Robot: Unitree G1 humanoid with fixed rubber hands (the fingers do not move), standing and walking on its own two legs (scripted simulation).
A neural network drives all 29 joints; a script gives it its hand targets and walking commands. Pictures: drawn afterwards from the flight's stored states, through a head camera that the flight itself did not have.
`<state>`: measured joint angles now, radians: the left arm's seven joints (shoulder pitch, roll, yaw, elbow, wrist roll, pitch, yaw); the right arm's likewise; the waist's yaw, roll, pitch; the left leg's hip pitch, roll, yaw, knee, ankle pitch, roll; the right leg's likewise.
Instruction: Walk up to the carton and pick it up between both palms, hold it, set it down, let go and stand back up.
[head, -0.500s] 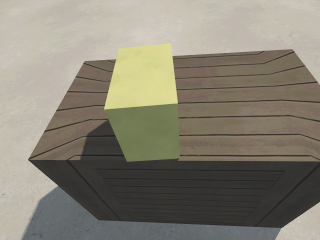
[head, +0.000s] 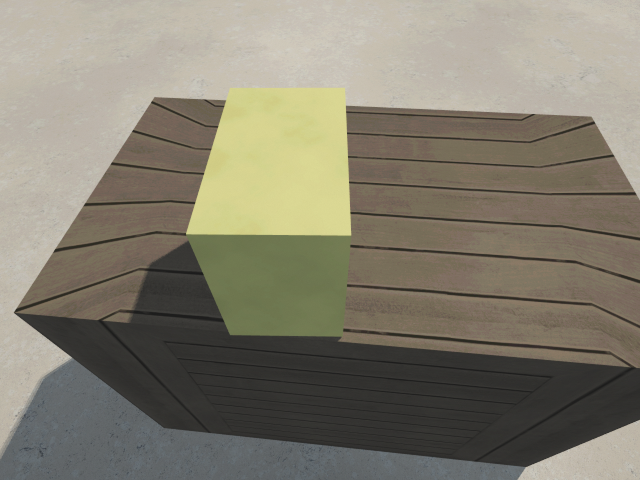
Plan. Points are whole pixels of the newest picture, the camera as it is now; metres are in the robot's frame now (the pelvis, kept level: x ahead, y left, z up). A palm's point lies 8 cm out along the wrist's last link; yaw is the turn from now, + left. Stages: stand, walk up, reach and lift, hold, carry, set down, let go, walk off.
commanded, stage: walk up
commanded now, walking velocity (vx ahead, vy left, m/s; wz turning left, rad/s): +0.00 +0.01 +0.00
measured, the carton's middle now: (286, 213) +0.45 +0.06 +0.06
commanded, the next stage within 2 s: stand in 1.86 s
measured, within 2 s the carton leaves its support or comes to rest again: neither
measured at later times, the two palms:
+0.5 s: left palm out of the picture -0.01 +0.20 -0.14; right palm out of the picture -0.01 -0.21 -0.16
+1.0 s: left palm out of the picture -0.01 +0.35 -0.16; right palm out of the picture +0.03 -0.10 -0.12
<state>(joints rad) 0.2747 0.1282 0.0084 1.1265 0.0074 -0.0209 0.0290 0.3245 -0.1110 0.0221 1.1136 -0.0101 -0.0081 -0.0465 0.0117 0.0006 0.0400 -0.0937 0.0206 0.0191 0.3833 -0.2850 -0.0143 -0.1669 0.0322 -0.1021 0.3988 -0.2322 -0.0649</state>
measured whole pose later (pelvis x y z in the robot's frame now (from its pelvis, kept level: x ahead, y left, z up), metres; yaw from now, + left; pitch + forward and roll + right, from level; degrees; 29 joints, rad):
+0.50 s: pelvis +0.01 +0.00 +0.00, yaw +0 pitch +0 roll +0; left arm 0.28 0.10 0.02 1.12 0.02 -0.02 0.05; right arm 0.30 -0.13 -0.01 1.15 -0.02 0.02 -0.05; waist 0.04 0.03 0.05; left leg -0.18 0.02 0.02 0.63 -0.43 -0.03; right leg -0.17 0.04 -0.11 0.42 -0.26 -0.07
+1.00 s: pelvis +0.00 +0.12 +0.00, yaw +1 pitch -1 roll -1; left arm 0.26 0.21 0.04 1.09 0.02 0.05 0.02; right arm 0.25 -0.11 -0.01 1.03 -0.01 0.01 -0.02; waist 0.02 -0.07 0.06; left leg -0.21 0.03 0.04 0.45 -0.23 0.02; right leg -0.28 -0.03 0.01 0.75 -0.44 0.01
